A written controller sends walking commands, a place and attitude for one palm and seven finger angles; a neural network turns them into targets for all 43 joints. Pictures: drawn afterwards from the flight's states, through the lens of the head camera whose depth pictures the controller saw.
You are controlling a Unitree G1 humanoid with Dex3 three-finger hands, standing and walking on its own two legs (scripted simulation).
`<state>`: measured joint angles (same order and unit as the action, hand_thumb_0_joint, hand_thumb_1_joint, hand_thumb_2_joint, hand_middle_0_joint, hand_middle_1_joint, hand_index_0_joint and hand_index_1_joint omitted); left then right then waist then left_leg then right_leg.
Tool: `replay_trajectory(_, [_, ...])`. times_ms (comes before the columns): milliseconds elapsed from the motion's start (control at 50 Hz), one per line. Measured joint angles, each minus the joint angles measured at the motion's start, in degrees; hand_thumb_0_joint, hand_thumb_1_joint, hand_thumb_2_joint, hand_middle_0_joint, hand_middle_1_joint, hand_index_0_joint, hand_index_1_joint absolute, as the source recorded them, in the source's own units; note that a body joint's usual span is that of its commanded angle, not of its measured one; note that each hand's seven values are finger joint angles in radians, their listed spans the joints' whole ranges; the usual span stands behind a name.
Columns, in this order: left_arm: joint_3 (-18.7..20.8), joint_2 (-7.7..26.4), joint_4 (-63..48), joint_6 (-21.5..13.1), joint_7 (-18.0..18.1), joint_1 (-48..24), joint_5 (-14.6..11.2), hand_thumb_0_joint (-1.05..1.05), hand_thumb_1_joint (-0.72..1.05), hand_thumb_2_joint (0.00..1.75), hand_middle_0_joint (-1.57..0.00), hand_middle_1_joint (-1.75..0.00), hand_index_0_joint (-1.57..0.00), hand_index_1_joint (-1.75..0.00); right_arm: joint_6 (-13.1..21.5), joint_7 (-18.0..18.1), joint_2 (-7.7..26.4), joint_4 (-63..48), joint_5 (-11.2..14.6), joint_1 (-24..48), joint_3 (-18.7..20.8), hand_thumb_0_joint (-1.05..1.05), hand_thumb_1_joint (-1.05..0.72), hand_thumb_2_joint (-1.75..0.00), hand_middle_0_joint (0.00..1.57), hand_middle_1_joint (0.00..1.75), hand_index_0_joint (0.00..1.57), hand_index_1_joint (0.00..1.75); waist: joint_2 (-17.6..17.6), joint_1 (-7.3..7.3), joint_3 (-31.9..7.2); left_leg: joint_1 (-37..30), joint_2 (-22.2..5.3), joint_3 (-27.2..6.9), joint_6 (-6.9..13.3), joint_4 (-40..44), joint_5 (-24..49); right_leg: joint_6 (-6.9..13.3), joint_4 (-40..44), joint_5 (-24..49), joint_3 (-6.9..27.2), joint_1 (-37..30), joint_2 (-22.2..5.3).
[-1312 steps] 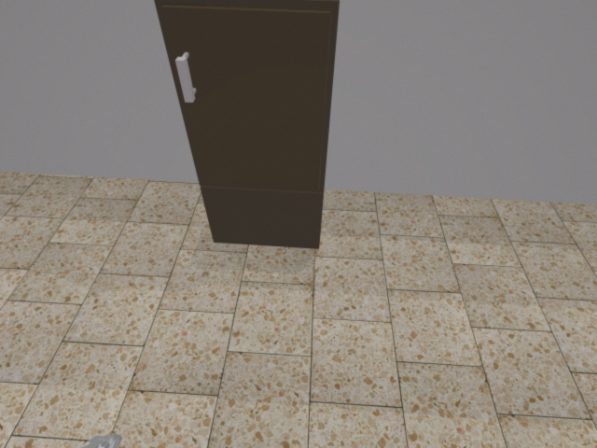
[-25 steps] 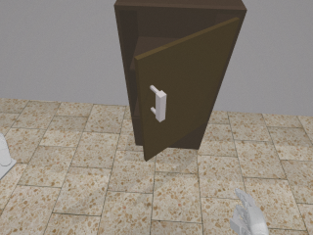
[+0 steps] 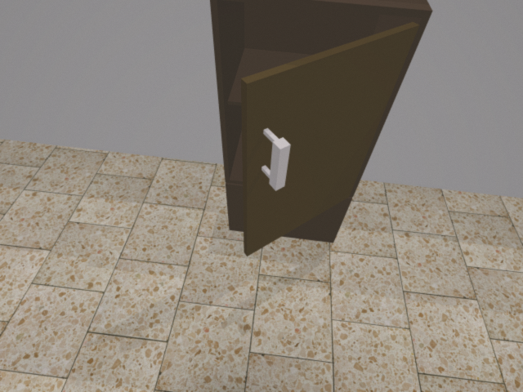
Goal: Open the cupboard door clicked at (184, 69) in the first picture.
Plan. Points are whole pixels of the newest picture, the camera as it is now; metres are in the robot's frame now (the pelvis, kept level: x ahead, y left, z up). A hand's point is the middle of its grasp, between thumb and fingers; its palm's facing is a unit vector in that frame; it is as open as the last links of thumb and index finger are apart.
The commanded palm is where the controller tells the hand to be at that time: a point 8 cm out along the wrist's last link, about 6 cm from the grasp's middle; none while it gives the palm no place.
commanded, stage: let the arm hang, fingers relaxed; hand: left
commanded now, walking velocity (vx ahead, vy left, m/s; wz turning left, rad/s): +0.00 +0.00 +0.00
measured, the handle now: (272, 159) +0.53 +0.01 +0.02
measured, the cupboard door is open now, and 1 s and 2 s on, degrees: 41 41 41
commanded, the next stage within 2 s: look to check the result in 0.68 s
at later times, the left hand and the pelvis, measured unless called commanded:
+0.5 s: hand out of the picture +0.02 +0.18 -0.17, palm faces +0.02 -0.98 -0.21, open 7.3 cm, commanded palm none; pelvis +0.01 +0.01 +0.01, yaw -1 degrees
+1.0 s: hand out of the picture +0.03 +0.17 -0.17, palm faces +0.02 -0.98 -0.20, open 7.4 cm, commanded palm none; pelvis +0.03 +0.00 +0.01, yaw -1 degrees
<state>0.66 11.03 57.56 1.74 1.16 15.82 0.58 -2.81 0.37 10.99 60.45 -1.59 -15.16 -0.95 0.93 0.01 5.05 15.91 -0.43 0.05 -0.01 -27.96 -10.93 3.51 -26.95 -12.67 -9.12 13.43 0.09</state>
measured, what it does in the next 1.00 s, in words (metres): stands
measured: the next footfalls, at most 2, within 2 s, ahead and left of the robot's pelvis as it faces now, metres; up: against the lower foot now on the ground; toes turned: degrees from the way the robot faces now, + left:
none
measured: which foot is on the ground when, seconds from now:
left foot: down 0.00-1.00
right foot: down 0.00-1.00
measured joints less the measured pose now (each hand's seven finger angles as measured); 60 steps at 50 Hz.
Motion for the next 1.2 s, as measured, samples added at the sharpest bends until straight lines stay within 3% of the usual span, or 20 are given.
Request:
replay_trajectory(140, [0.3,-0.1,6.4,-0.3,0.1,1.1,-0.1,0.0,0.94,0.9,-0.2,-0.3,-0.2,-0.3,0.3,0.5,-1.2,3.5,0.2,-1.8,0.4,0.0,-0.91,-0.89,0.19,0.3,0.19,0.3,-2.4,-0.28,-0.4,-1.4,0.2,0.5,0.4,2.0,0.8,-0.4,2.1,1.1,0.5,-1.3,-0.1])
replay_trajectory(380, [0.3,-2.3,7.9,-1.2,0.6,-1.4,-0.2,0.01,0.91,0.9,-0.2,-0.3,-0.2,-0.3,1.3,0.9,-3.9,4.9,0.1,-0.5,0.1,0.0,-0.91,-0.89,0.2,0.3,0.19,0.3,-2.9,-0.32,-2.1,-3.2,0.9,1.6,0.9,4.1,1.3,-0.9,2.2,0.9,1.6,-1.9,-0.8])
replay_trajectory(480, [0.1,-3.5,7.8,-1.5,0.9,-2.0,0.0,0.01,0.91,0.9,-0.2,-0.3,-0.2,-0.3,1.6,1.1,-3.7,5.3,0.1,-0.3,0.3,0.01,-0.92,-0.89,0.2,0.3,0.2,0.3,-2.4,-0.34,-2.4,-3.8,1.0,1.8,0.9,4.6,1.2,-1.0,2.3,0.6,1.8,-2.2,-0.8])
replay_trajectory(1200, [-0.1,-3.1,8.8,-2.5,0.9,-1.2,-0.3,0.0,0.9,0.9,-0.2,-0.3,-0.2,-0.3,2.3,1.5,-2.1,6.1,0.5,1.8,0.3,0.0,-0.91,-0.89,0.2,0.3,0.19,0.3,-2.1,-0.09,-1.8,-7.3,-0.1,1.4,-0.4,6.6,-0.2,-0.2,5.3,-0.4,1.6,-6.1,0.6])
